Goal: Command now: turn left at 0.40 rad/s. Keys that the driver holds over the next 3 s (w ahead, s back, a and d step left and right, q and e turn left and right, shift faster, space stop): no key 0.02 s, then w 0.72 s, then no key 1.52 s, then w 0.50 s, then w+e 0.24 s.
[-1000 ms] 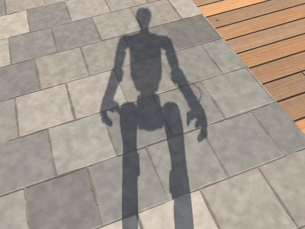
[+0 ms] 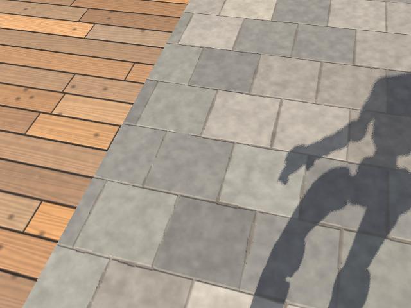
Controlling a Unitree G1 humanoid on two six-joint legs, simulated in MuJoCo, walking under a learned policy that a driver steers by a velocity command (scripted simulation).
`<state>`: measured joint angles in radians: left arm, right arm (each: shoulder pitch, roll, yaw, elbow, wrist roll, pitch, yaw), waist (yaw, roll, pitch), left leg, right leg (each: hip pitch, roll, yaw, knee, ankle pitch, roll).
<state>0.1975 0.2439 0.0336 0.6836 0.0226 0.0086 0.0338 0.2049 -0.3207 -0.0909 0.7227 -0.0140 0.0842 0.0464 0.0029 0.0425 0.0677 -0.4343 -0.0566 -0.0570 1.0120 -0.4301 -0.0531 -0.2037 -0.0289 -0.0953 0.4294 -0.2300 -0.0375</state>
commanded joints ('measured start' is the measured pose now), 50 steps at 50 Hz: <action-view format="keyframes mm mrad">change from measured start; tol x32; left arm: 1 36 167 47 -33 1 -11 -7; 27 -211 89 23 -49 11 -31 -93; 33 344 321 91 103 38 -64 -41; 50 187 89 3 243 -15 -86 -33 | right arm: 1 -39 -29 6 -82 4 -9 -2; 33 317 16 57 129 20 -164 -42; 50 -31 44 77 129 -13 -120 -38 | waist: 1 30 -212 -103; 9 -122 267 -25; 28 -42 57 68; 33 115 -334 -363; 50 9 -135 -63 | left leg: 1 -7 6 34 -154 -43 9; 7 445 -24 123 -652 99 123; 10 444 431 -549 -915 -270 315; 27 482 281 -90 -863 560 249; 31 397 212 12 -419 1000 182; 33 -100 -48 49 206 -50 123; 50 27 70 118 -344 396 78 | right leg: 1 151 -232 160 -71 429 -173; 6 -64 -202 174 -119 -207 -138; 9 -574 45 -40 367 -383 1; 21 -558 -50 54 424 93 56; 31 107 79 -13 82 43 -88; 34 414 -351 799 -193 -312 -221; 42 47 -182 169 -217 736 -179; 50 117 -137 70 -136 813 -131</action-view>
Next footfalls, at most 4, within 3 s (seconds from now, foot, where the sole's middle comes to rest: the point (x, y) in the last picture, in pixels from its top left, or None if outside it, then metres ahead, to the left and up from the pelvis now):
0.16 left None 0.01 0.11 -0.78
0.62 right None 0.35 -0.08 -0.78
1.10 left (202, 283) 0.54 0.10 -0.78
1.40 right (268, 304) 0.47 -0.11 -0.78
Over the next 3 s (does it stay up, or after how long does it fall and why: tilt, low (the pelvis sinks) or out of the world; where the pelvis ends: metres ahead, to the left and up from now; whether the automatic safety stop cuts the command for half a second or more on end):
stays up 0.75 0.05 -0.01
